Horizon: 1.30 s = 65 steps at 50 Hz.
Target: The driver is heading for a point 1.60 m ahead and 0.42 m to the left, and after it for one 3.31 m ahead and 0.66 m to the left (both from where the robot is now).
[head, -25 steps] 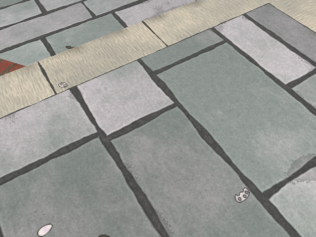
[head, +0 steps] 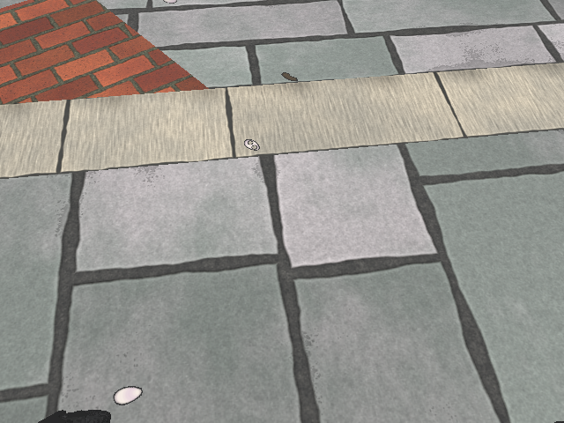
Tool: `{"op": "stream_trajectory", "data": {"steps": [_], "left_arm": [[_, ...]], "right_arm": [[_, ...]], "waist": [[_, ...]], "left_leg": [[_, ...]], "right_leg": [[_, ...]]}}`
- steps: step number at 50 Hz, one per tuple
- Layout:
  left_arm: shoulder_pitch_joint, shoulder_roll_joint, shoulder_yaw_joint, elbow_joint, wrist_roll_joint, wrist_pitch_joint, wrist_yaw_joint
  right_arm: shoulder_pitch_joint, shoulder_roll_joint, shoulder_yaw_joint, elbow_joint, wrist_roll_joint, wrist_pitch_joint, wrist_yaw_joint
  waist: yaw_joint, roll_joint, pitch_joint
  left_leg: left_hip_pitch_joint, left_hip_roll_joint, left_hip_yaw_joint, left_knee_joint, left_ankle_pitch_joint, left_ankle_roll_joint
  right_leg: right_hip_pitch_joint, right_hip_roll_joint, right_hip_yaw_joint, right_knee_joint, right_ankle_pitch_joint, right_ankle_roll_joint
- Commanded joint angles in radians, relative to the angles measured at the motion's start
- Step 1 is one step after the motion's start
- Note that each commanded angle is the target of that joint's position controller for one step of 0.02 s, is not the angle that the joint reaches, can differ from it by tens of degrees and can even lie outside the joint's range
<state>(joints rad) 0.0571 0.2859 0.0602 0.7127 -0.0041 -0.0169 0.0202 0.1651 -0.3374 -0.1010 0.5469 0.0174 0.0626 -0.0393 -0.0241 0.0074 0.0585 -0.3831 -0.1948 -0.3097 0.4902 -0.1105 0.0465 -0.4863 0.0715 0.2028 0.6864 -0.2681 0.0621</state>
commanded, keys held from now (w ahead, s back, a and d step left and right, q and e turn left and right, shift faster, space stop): q+shift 0.60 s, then shift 0.02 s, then e+shift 0.38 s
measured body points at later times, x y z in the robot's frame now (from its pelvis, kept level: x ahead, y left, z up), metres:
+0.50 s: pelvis +0.03 -0.04 +0.00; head +0.07 -0.02 +0.45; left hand +0.02 +0.28 -0.10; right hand +0.31 -0.20 -0.08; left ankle -0.03 +0.09 -0.70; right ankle +0.09 -0.15 -0.74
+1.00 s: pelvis +0.04 +0.00 +0.00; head +0.07 +0.01 +0.45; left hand -0.01 +0.30 -0.11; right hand +0.34 -0.10 -0.09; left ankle -0.04 +0.07 -0.74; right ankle +0.11 -0.10 -0.70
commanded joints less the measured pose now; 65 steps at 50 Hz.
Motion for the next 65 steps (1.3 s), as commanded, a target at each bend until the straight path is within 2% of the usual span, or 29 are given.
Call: {"op": "stream_trajectory", "data": {"steps": [1, 3, 4, 5, 6, 7, 9, 11, 16, 22, 27, 28, 29, 30, 31, 32, 33, 34, 38, 40, 43, 50, 54, 55, 56, 57, 58, 60, 65], "left_arm": [[-0.003, 0.103, 0.036, -0.063, -0.004, -0.037, -0.009], [0.063, 0.137, 0.055, -0.036, -0.001, -0.043, -0.011], [0.048, 0.190, 0.064, -0.054, 0.014, -0.032, -0.006], [0.029, 0.218, 0.065, -0.064, 0.050, -0.019, -0.004], [0.004, 0.169, 0.060, -0.085, 0.053, -0.022, 0.000], [-0.034, 0.123, 0.047, -0.102, 0.039, -0.018, 0.010], [-0.042, 0.107, 0.036, -0.115, 0.017, -0.003, 0.030], [-0.009, 0.113, 0.030, -0.110, 0.026, 0.006, 0.040], [0.083, 0.156, 0.045, -0.087, 0.036, 0.022, 0.038], [0.041, 0.189, 0.066, -0.077, 0.022, 0.019, 0.009], [0.029, 0.190, 0.079, -0.053, -0.025, 0.008, -0.018], [0.066, 0.158, 0.074, -0.032, -0.029, 0.010, -0.023], [0.089, 0.117, 0.064, -0.036, -0.006, 0.011, -0.028], [0.039, 0.069, 0.042, -0.126, 0.037, 0.004, -0.025], [-0.049, 0.126, 0.055, -0.131, 0.036, 0.001, -0.013], [-0.061, 0.144, 0.058, -0.125, 0.006, 0.003, -0.007], [-0.019, 0.140, 0.060, -0.093, -0.001, 0.009, 0.003], [0.023, 0.148, 0.060, -0.068, 0.008, 0.017, 0.009], [0.136, 0.082, 0.032, 0.003, -0.004, 0.028, -0.012], [0.091, 0.064, 0.015, -0.013, -0.010, 0.034, -0.019], [0.055, 0.138, 0.030, -0.059, -0.019, 0.045, -0.022], [0.097, 0.092, 0.029, -0.101, -0.023, 0.058, -0.039], [0.186, 0.090, 0.043, -0.102, -0.027, 0.060, -0.052], [0.248, 0.157, 0.071, -0.094, -0.020, 0.057, -0.036], [0.290, 0.326, 0.111, -0.115, -0.010, 0.049, -0.016], [0.317, 0.300, 0.096, -0.136, 0.024, 0.026, -0.029], [0.282, 0.265, 0.087, -0.139, 0.022, 0.008, -0.034], [0.185, 0.216, 0.076, -0.147, -0.023, 0.008, -0.015], [0.149, 0.220, 0.073, -0.177, -0.023, 0.039, 0.020]], "right_arm": [[-0.002, -0.135, -0.039, -0.078, 0.002, -0.002, 0.001], [-0.024, -0.113, -0.030, -0.089, 0.013, -0.001, 0.005], [0.060, -0.052, -0.011, -0.077, 0.006, 0.000, 0.010], [0.052, -0.078, -0.018, -0.109, 0.012, -0.009, 0.019], [0.052, -0.171, -0.041, -0.096, -0.001, -0.022, 0.028], [0.062, -0.195, -0.050, -0.067, 0.004, -0.019, 0.031], [0.093, -0.150, -0.039, -0.034, 0.001, -0.003, 0.027], [0.066, -0.115, -0.023, -0.050, 0.013, -0.002, 0.032], [-0.025, -0.077, -0.005, -0.092, 0.014, -0.007, 0.032], [-0.026, -0.051, 0.001, -0.080, 0.006, 0.004, 0.047], [0.020, -0.066, -0.024, -0.060, 0.012, 0.032, 0.065], [0.084, -0.091, -0.040, -0.033, 0.010, 0.032, 0.056], [0.174, -0.205, -0.079, -0.016, 0.011, 0.024, 0.038], [0.142, -0.329, -0.091, -0.046, -0.009, 0.005, 0.031], [0.127, -0.254, -0.077, -0.061, -0.039, -0.030, 0.046], [0.095, -0.206, -0.053, -0.046, -0.041, -0.051, 0.047], [0.033, -0.155, -0.036, -0.041, -0.022, -0.058, 0.038], [-0.020, -0.097, -0.013, -0.042, -0.005, -0.055, 0.030], [-0.064, 0.004, 0.043, 0.006, -0.045, -0.072, 0.017], [-0.064, -0.017, 0.040, 0.029, -0.057, -0.076, 0.015], [-0.040, -0.118, 0.006, 0.056, -0.051, -0.060, 0.011], [-0.070, -0.098, -0.007, 0.073, -0.027, -0.045, 0.005], [-0.093, -0.095, -0.019, 0.085, 0.006, -0.040, 0.005], [-0.050, -0.071, -0.017, 0.098, 0.000, -0.048, 0.009], [-0.099, -0.001, 0.004, 0.036, -0.054, -0.059, 0.014], [-0.190, -0.015, 0.008, 0.009, -0.055, -0.073, 0.016], [-0.203, -0.046, 0.000, 0.013, -0.030, -0.078, 0.021], [-0.184, -0.057, -0.004, 0.035, -0.028, -0.083, 0.011], [-0.138, -0.036, 0.002, 0.068, -0.022, -0.080, 0.014]], "waist": [[-0.003, 0.198, -0.179], [0.029, 0.151, -0.188], [-0.017, -0.029, -0.235], [-0.042, -0.278, -0.185], [-0.035, -0.242, -0.147], [-0.033, -0.171, -0.124], [-0.018, -0.102, -0.097], [0.009, -0.102, -0.078], [0.081, -0.149, -0.116], [0.063, -0.158, -0.133], [0.003, -0.151, -0.157], [-0.021, -0.096, -0.164], [-0.041, 0.130, -0.155], [0.014, 0.388, -0.181], [-0.070, 0.221, -0.264], [-0.045, 0.173, -0.223], [-0.007, 0.122, -0.190], [0.018, 0.120, -0.183], [0.058, 0.112, -0.208], [0.025, 0.129, -0.157], [-0.013, 0.148, -0.084], [-0.003, 0.106, -0.090], [0.057, 0.095, -0.144], [0.073, -0.025, -0.172], [0.056, -0.347, -0.184], [0.121, -0.293, -0.294], [0.110, -0.168, -0.265], [0.051, -0.052, -0.180], [0.021, -0.080, -0.186]], "left_leg": [[0.160, 0.224, -0.295, -0.099, -0.053, 0.098], [0.089, 0.162, -0.270, -0.003, -0.175, 0.053], [-0.024, 0.073, -0.143, 0.195, -0.469, 0.011], [-0.187, -0.015, 0.053, 0.430, -0.532, -0.035], [-0.243, 0.081, 0.078, 0.590, -0.458, -0.077], [-0.251, 0.116, 0.105, 0.651, -0.382, -0.093], [-0.285, 0.144, 0.153, 0.783, -0.284, -0.119], [-0.313, 0.186, 0.229, 0.800, -0.243, -0.136], [-0.349, 0.278, 0.280, 0.640, -0.234, -0.178], [-0.155, 0.297, 0.353, 0.401, -0.222, -0.136], [0.063, 0.249, 0.412, 0.083, -0.161, -0.037], [0.190, 0.220, 0.390, -0.018, -0.066, 0.004], [0.397, 0.346, 0.153, -0.101, 0.296, 0.083], [0.509, 0.555, -0.245, -0.074, 0.521, 0.279], [0.459, 0.579, -0.228, -0.121, 0.406, 0.328], [0.410, 0.543, -0.116, -0.136, 0.333, 0.277], [0.365, 0.492, -0.020, -0.124, 0.293, 0.215], [0.326, 0.460, 0.047, -0.113, 0.313, 0.179], [0.227, 0.388, 0.237, -0.131, 0.369, 0.146], [0.199, 0.393, 0.267, -0.148, 0.290, 0.143], [0.220, 0.475, 0.207, -0.169, 0.192, 0.193], [0.316, 0.543, 0.236, -0.099, 0.362, 0.186], [0.289, 0.498, 0.367, 0.082, 0.374, 0.076], [0.164, 0.416, 0.446, 0.278, 0.240, -0.007], [-0.218, 0.239, 0.481, 0.606, -0.386, -0.118], [-0.341, 0.145, 0.271, 0.782, -0.618, -0.131], [-0.375, 0.176, 0.212, 0.831, -0.569, -0.117], [-0.400, 0.207, 0.203, 0.733, -0.396, -0.105], [-0.277, 0.152, 0.203, 0.532, -0.233, -0.142]], "right_leg": [[0.112, 0.020, -0.032, -0.150, 0.017, -0.020], [0.288, -0.061, -0.025, -0.352, 0.162, -0.055], [0.426, -0.273, 0.145, -0.367, 0.169, -0.142], [0.375, -0.407, 0.344, -0.420, 0.224, -0.268], [0.335, -0.447, 0.358, -0.421, 0.209, -0.308], [0.322, -0.387, 0.233, -0.398, 0.165, -0.278], [0.321, -0.304, 0.086, -0.380, 0.156, -0.235], [0.329, -0.283, -0.015, -0.394, 0.235, -0.248], [0.478, -0.344, -0.103, -0.405, 0.306, -0.296], [0.418, -0.387, -0.257, -0.394, 0.323, -0.275], [0.407, -0.421, -0.348, -0.245, 0.343, -0.180], [0.331, -0.377, -0.394, -0.135, 0.276, -0.121], [0.080, -0.275, -0.463, 0.140, 0.000, -0.035], [-0.277, -0.125, -0.380, 0.399, -0.421, 0.041], [-0.305, -0.116, -0.194, 0.538, -0.396, 0.029], [-0.301, -0.132, -0.177, 0.555, -0.303, -0.001], [-0.286, -0.155, -0.172, 0.521, -0.215, -0.012], [-0.245, -0.165, -0.172, 0.489, -0.153, -0.007], [-0.005, -0.165, -0.195, 0.348, 0.004, 0.018], [0.056, -0.164, -0.191, 0.201, 0.014, 0.016], [-0.008, -0.150, -0.215, 0.195, -0.086, 0.010], [-0.034, -0.160, -0.259, 0.149, -0.178, -0.017], [0.170, -0.089, -0.321, -0.147, 0.037, -0.086], [0.338, -0.112, -0.202, -0.243, 0.300, -0.144], [0.567, -0.375, 0.232, -0.245, 0.837, -0.308], [0.605, -0.472, 0.392, -0.287, 0.876, -0.473], [0.605, -0.433, 0.308, -0.294, 0.796, -0.448], [0.547, -0.328, 0.188, -0.286, 0.661, -0.341], [0.468, -0.239, 0.152, -0.297, 0.624, -0.296]]}}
